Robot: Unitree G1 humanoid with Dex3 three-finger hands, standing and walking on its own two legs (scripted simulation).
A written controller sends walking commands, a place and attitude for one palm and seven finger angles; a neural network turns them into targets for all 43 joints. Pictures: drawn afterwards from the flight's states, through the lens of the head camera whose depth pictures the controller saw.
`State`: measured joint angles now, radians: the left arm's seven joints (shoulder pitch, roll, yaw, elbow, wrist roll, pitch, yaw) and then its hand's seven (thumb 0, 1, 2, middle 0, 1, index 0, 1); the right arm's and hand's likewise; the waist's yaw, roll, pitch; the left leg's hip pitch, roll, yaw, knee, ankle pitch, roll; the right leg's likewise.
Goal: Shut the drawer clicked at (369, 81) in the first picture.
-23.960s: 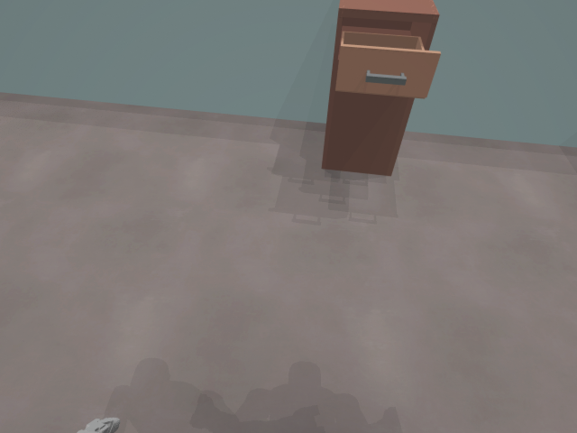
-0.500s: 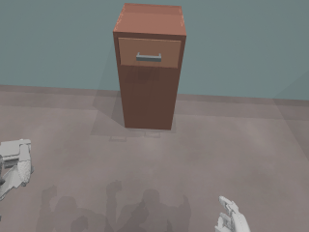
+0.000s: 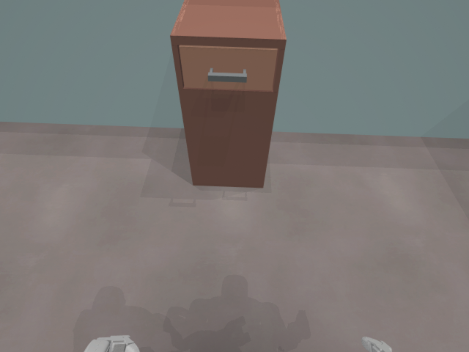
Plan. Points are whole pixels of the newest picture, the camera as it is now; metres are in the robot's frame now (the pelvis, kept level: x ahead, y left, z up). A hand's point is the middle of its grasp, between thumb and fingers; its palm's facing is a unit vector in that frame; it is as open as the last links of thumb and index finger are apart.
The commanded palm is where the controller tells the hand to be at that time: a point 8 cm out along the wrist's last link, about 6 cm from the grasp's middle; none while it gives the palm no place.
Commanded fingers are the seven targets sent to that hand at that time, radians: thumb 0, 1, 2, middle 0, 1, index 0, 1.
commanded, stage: let the arm hang, fingers relaxed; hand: left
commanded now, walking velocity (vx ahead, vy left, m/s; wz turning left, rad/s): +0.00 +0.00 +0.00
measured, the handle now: (227, 74) +0.99 +0.05 -0.07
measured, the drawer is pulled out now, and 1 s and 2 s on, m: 0.00 0.00 0.00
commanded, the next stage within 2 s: look to check the result in 0.84 s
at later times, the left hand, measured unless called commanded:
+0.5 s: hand out of the picture +0.05 +0.21 -0.15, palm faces +0.01 -0.96 -0.29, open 6.9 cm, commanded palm none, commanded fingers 0.00 0.90 0.90 -0.20 -0.30 -0.20 -0.30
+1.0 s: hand out of the picture +0.07 +0.17 -0.16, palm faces +0.00 -0.98 -0.21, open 7.4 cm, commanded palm none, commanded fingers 0.00 0.90 0.90 -0.20 -0.30 -0.20 -0.30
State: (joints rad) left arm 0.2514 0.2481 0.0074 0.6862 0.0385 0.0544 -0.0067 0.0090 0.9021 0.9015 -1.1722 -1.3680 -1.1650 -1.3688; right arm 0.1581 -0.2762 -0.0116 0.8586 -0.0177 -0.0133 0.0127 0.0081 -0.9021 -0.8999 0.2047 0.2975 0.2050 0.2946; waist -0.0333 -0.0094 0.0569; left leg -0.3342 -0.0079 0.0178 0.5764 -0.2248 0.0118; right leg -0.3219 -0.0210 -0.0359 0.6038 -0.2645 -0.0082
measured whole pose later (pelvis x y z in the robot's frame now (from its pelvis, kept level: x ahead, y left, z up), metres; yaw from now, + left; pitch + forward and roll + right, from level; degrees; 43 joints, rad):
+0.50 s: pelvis +0.02 -0.01 +0.01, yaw +0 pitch -2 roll +0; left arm 0.21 0.25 0.01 1.12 0.01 0.00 0.01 0.00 0.90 0.90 -0.29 -0.40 -0.28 -0.40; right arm 0.24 -0.20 0.00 1.11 -0.01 0.00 -0.01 0.00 -0.90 -0.90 0.20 0.30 0.20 0.29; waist 0.00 0.03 0.05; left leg -0.21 0.01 0.01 0.41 -0.18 -0.01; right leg -0.19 0.00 -0.05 0.43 -0.21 -0.02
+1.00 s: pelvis +0.04 -0.02 +0.02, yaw -1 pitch -1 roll +0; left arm 0.20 0.18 0.02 1.14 0.01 0.00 0.02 0.00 0.90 0.90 -0.21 -0.30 -0.20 -0.30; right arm 0.25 -0.17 -0.01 1.14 -0.01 0.00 -0.03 0.00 -0.90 -0.90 0.20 0.30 0.20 0.29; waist -0.01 0.00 0.06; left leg -0.17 0.02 0.01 0.38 -0.19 -0.02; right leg -0.15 0.01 -0.04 0.39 -0.21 -0.03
